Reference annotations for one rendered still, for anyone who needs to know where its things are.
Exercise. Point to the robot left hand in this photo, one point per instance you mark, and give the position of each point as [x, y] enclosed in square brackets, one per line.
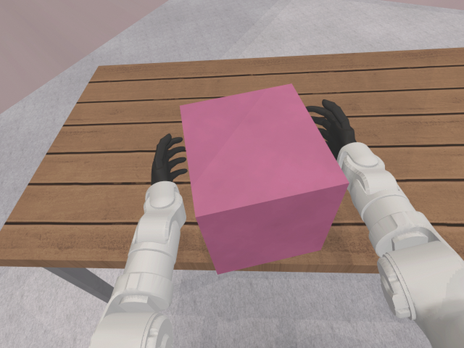
[161, 167]

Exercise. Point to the carton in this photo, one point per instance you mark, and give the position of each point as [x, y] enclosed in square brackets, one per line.
[264, 182]

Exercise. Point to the table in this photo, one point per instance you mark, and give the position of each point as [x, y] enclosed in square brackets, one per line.
[82, 205]

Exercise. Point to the robot right hand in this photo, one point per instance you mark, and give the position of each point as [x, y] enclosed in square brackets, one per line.
[338, 131]

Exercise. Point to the left robot upper arm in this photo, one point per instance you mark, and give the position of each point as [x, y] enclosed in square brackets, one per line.
[134, 330]

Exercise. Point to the robot right forearm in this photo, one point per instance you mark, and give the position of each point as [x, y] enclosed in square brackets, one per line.
[392, 221]

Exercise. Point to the robot left forearm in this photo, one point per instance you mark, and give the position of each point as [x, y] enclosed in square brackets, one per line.
[145, 285]

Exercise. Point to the right robot upper arm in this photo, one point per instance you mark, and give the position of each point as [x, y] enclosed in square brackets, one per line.
[425, 283]

